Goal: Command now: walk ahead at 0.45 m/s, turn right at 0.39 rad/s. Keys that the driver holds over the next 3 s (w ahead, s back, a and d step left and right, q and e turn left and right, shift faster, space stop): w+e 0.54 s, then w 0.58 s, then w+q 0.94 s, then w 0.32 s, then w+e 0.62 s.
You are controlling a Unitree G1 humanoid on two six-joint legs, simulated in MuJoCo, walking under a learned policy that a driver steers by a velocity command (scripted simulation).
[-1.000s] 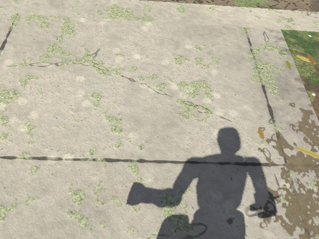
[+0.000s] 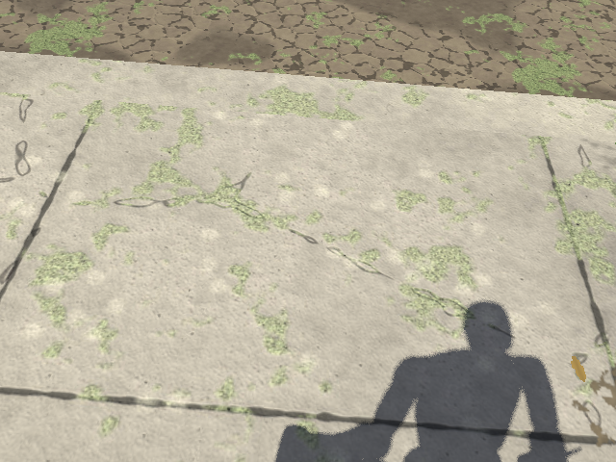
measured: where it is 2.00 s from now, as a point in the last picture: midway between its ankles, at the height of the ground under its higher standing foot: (388, 260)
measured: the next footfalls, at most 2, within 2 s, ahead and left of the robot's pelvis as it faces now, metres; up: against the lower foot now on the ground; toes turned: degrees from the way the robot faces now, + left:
right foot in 0.28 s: +0.32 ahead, -0.12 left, +0.00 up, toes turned -11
left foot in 0.76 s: +0.64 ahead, +0.00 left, +0.00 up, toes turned -24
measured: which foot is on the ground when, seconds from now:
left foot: down 0.00-0.30, up 0.32-0.74, down 0.76-1.00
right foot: up 0.00-0.26, down 0.28-0.78, up 0.80-1.00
